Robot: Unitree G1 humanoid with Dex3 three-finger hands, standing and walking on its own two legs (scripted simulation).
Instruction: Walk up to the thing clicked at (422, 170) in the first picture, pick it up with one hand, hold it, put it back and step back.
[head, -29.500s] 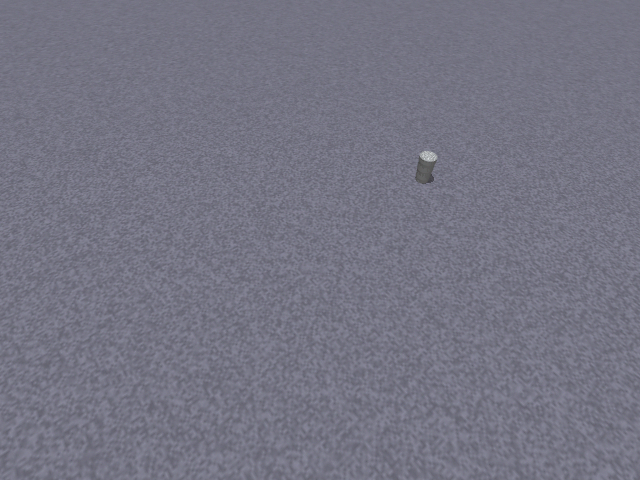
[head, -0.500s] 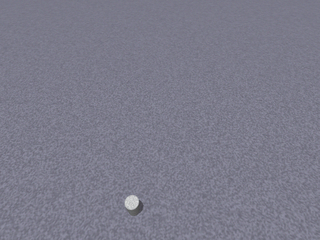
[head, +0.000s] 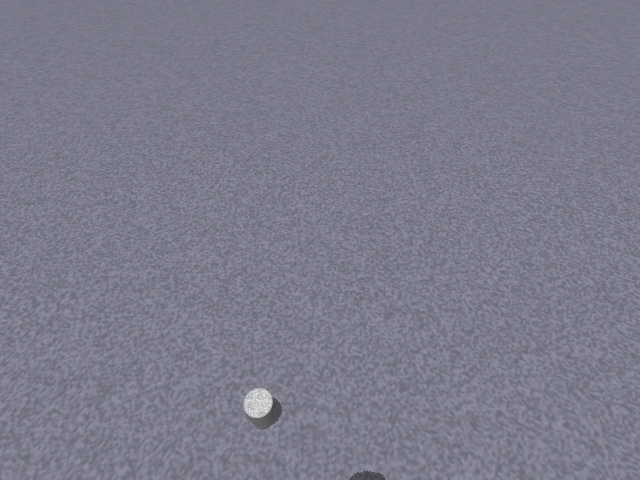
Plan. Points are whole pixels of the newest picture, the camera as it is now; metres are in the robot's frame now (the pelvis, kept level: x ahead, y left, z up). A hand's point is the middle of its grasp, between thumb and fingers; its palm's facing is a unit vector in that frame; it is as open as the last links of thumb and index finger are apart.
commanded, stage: stand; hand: left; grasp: from the side
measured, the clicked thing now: (260, 410) +0.42 +0.17 -0.71
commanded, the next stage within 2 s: step back in 0.78 s
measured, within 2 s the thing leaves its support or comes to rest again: neither
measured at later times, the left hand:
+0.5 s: hand out of the picture +0.09 +0.25 -0.16, palm faces -0.01 -0.94 -0.34, open 7.4 cm
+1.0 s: hand out of the picture +0.10 +0.26 -0.16, palm faces -0.02 -0.92 -0.39, open 7.4 cm
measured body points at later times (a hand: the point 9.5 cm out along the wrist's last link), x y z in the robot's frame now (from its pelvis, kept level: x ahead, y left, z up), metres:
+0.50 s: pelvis +0.02 +0.00 +0.00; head +0.03 +0.00 +0.45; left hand +0.09 +0.29 -0.13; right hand +0.09 -0.30 -0.14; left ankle +0.01 +0.12 -0.75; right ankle +0.01 -0.13 -0.75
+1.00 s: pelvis -0.01 +0.00 -0.01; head +0.05 -0.01 +0.43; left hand +0.10 +0.31 -0.14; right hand +0.09 -0.32 -0.14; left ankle +0.01 +0.12 -0.75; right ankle +0.01 -0.13 -0.75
